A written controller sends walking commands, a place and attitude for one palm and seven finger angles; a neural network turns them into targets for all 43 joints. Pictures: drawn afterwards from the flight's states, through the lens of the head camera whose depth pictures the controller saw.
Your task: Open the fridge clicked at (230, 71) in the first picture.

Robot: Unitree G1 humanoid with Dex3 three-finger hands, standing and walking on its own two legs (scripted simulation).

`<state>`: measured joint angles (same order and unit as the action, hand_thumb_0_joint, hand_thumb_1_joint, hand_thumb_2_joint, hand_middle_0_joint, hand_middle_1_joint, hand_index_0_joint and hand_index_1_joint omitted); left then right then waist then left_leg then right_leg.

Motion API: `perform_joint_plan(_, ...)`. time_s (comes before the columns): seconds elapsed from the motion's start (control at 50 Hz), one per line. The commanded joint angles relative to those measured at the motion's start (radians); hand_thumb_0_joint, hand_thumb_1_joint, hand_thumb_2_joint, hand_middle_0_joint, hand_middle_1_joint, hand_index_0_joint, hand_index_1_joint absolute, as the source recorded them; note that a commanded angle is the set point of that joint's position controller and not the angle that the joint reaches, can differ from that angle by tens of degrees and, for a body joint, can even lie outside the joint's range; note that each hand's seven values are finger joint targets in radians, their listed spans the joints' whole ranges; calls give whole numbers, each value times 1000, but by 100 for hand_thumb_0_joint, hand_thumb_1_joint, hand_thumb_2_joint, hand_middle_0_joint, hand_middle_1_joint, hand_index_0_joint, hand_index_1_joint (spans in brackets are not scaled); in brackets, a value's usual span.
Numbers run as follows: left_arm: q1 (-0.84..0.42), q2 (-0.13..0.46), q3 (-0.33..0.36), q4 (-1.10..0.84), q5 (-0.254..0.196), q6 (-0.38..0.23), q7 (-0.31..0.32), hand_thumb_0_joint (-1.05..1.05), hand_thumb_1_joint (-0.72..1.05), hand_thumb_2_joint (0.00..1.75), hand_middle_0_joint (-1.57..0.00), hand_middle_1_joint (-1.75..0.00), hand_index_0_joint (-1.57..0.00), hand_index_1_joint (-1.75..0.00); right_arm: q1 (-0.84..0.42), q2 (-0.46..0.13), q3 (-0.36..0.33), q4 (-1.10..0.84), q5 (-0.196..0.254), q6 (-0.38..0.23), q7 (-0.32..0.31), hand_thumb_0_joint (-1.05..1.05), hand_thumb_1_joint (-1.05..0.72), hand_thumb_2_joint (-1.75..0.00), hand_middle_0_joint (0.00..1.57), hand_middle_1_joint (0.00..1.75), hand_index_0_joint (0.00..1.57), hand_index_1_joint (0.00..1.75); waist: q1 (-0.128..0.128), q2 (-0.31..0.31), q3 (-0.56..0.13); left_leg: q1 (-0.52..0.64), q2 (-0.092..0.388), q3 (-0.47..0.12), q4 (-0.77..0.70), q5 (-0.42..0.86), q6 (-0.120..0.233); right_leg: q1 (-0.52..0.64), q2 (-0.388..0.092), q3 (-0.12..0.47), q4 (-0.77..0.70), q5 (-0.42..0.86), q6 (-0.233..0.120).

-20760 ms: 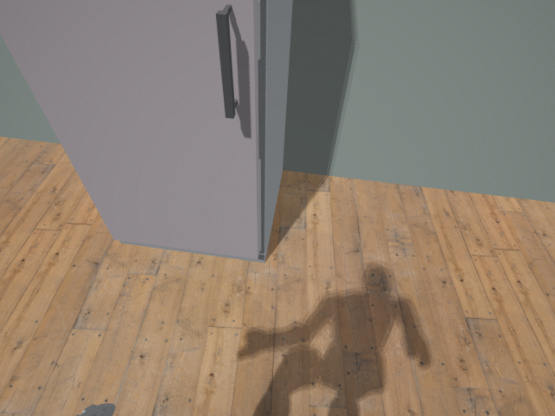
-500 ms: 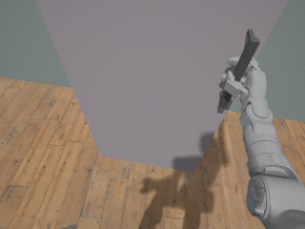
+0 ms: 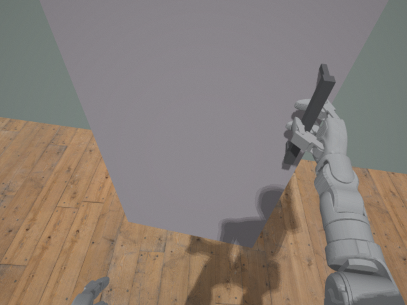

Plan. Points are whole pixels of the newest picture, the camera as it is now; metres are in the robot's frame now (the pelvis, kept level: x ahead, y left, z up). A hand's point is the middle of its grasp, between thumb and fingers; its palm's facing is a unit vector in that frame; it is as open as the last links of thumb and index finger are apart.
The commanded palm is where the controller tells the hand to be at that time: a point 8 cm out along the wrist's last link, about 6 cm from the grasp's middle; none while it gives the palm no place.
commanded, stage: pull the door a little, standing still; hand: right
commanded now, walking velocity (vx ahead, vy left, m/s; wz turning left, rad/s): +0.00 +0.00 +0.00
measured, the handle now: (304, 119) +0.48 -0.16 +0.14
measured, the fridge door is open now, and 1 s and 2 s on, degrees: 3 37 60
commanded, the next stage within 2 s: walk backward, drawing the door open in 0.04 s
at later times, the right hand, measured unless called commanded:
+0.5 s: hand (282, 198) +0.27 -0.09 +0.14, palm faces -0.01 +0.99 -0.15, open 6.3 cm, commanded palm +0.24 -0.14 +0.14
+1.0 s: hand (210, 284) +0.14 +0.02 +0.14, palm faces +0.07 +0.98 -0.16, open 6.4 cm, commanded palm +0.11 -0.03 +0.14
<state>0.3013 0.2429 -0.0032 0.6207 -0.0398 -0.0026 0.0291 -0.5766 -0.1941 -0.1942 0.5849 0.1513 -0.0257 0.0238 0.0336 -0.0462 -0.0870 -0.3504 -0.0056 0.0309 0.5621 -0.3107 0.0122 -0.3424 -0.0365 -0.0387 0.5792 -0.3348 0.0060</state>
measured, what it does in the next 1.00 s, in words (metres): steps to the left, turning right: right foot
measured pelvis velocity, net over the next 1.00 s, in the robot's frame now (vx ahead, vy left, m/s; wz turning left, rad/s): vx -0.11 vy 0.14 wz -0.34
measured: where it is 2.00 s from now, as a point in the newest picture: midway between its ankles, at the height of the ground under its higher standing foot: outside the picture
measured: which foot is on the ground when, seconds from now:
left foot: down 0.00-0.90, up 0.92-1.00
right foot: down 0.00-0.70, up 0.72-0.88, down 0.90-1.00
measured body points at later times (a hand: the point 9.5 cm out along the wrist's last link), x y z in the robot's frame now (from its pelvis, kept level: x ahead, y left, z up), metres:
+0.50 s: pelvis -0.04 +0.01 +0.01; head -0.02 +0.03 +0.46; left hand +0.15 +0.22 -0.09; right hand +0.27 -0.14 +0.15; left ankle -0.02 +0.11 -0.73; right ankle -0.03 -0.12 -0.73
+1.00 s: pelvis -0.11 +0.14 +0.00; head -0.06 +0.14 +0.44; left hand +0.08 +0.32 -0.11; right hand +0.13 -0.04 +0.15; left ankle -0.06 +0.21 -0.66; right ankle -0.11 -0.01 -0.73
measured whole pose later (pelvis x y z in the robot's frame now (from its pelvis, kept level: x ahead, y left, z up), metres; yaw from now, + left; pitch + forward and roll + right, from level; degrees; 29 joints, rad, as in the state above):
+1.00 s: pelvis -0.11 +0.14 +0.00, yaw -20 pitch -2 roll +1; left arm 0.20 0.16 0.01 0.62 0.04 -0.09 0.07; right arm 0.05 -0.17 0.19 -0.34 -0.02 -0.08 -0.03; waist 0.11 -0.02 0.15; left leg -0.56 -0.04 0.07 1.16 -0.40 -0.02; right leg -0.33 -0.05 0.02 0.61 -0.24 0.02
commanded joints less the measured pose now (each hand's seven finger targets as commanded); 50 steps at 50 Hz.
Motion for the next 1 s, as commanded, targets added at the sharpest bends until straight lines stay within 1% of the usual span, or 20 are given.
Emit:
perform_joint_plan(0.0,-53,110,42,-154,-1,-50,4,0,90,90,-20,-30,-20,-30,-179,-104,-12,-390,29,-63,27,0,-90,-90,45,140,45,140,-54,82,-344,253,-8,16,-9,642,7,150,31,-5,-20,548,-35)
perform_joint_plan(0.12,-135,99,29,-191,-4,-49,8,0,90,90,-20,-30,-20,-30,-12,-73,44,-626,22,16,7,0,-90,-90,45,140,45,140,-63,86,-259,262,1,20,-43,572,6,162,28,-7,-56,473,-34)
perform_joint_plan(0.14,-160,108,28,-189,2,-41,41,0,90,90,-20,-30,-20,-30,-233,-274,20,-749,-68,-77,-40,0,-90,-90,45,140,45,140,-16,55,-139,172,89,-74,-146,536,-18,152,-1,-2,-17,367,-52)
perform_joint_plan(0.16,-161,87,22,-161,17,-28,57,0,90,90,-20,-30,-20,-30,-79,-166,68,-625,-77,-90,-59,0,-90,-90,45,140,45,140,-10,105,-123,156,111,-64,-163,470,-11,161,-1,20,-15,315,-52)
perform_joint_plan(0.18,-169,89,22,-166,24,-16,62,0,90,90,-20,-30,-20,-30,9,-117,121,-624,-84,-96,-65,0,-90,-90,45,140,45,140,-17,125,-121,149,113,-56,-161,436,-9,173,-8,32,-27,322,-48)
perform_joint_plan(0.32,-209,77,15,-200,44,40,61,0,90,90,-20,-30,-20,-30,152,-73,197,-820,-103,-129,-84,0,-90,-90,45,140,45,140,2,-4,-218,156,45,16,-59,440,-32,328,-87,103,-111,736,-49)
perform_joint_plan(0.46,-240,53,10,-219,56,52,52,0,90,90,-20,-30,-20,-30,282,-35,235,-967,-123,-114,-88,0,-90,-90,45,140,45,140,13,-37,-144,118,8,-5,-15,135,-38,191,-166,244,-219,572,-92)
perform_joint_plan(0.52,-241,56,21,-216,58,42,53,0,90,90,-20,-30,-20,-30,313,-36,241,-1033,-137,-108,-88,0,-90,-90,45,140,45,140,17,-41,-131,156,14,-18,-33,117,-32,102,-176,287,-234,453,-104)
perform_joint_plan(0.6,-239,29,25,-204,45,10,56,0,90,90,-20,-30,-20,-30,376,-31,246,-1106,-137,-105,-84,0,-90,-90,45,140,45,140,24,26,-172,212,49,-14,-126,190,-20,62,-92,183,-195,256,-61)
perform_joint_plan(0.68,-233,-5,26,-183,35,-29,66,0,90,90,-20,-30,-20,-30,448,-52,230,-1173,-138,-91,-96,0,-90,-90,45,140,45,140,13,187,-167,149,184,-20,-269,82,26,52,40,7,71,55,-9)
perform_joint_plan(0.74,-232,-18,24,-172,46,-66,77,0,90,90,-20,-30,-20,-30,493,-29,243,-1172,-158,-80,-94,0,-90,-90,45,140,45,140,-9,206,-124,170,265,5,-257,156,99,-104,24,-23,373,-95,0)
perform_joint_plan(0.78,-223,-29,14,-169,61,-90,85,0,90,90,-20,-30,-20,-30,485,-1,276,-1175,-171,-85,-85,0,-90,-90,45,140,45,140,-11,188,-89,177,269,66,-234,251,142,-115,-4,-45,394,-111,6)
perform_joint_plan(0.82,-194,-20,13,-160,61,-118,86,0,90,90,-20,-30,-20,-30,456,23,327,-1193,-175,-91,-81,0,-90,-90,45,140,45,140,11,156,-64,164,247,123,-174,336,125,-40,-35,-39,223,-100,-1)
perform_joint_plan(0.84,-149,-21,9,-155,61,-134,87,0,90,90,-20,-30,-20,-30,439,29,337,-1215,-170,-98,-81,0,-90,-90,45,140,45,140,40,116,-62,94,192,163,-76,367,75,76,-38,-35,49,-24,-8)
perform_joint_plan(0.86,-99,-1,16,-142,56,-153,84,0,90,90,-20,-30,-20,-30,398,43,379,-1236,-157,-112,-76,0,-90,-90,45,140,45,140,96,7,-55,-81,125,171,149,310,-24,268,-84,62,-206,141,-36)
perform_joint_plan(0.88,-114,57,44,-179,72,-170,70,0,90,90,-20,-30,-20,-30,386,54,395,-1245,-149,-145,-69,0,-90,-90,45,140,45,140,91,-270,-47,-388,-4,105,487,-87,-149,427,-407,594,-394,442,-177)
perform_joint_plan(0.9,-178,79,43,-186,95,-160,47,0,90,90,-20,-30,-20,-30,387,10,355,-1221,-202,-168,-74,0,-90,-90,45,140,45,140,30,-213,-74,-343,46,-141,763,-144,-102,342,-576,862,-399,442,-268)
perform_joint_plan(0.92,-218,72,58,-187,105,-149,47,0,90,90,-20,-30,-20,-30,394,-40,302,-1255,-209,-172,-66,0,-90,-90,45,140,45,140,32,-143,-71,-322,58,-180,796,-171,-57,216,-540,892,-362,364,-241)
perform_joint_plan(0.96,-275,69,56,-142,77,-151,33,0,90,90,-20,-30,-20,-30,392,-7,316,-1275,-195,-179,-53,0,-90,-90,45,140,45,140,-4,-38,13,-271,80,-224,728,-101,-48,94,-439,610,-277,184,-210)
perform_joint_plan(0.98,-272,73,56,-130,71,-156,22,0,90,90,-20,-30,-20,-30,437,47,350,-1224,-191,-169,-52,0,-90,-90,45,140,45,140,-20,-17,9,-139,64,-175,621,-57,-48,-5,-353,457,-271,41,-159)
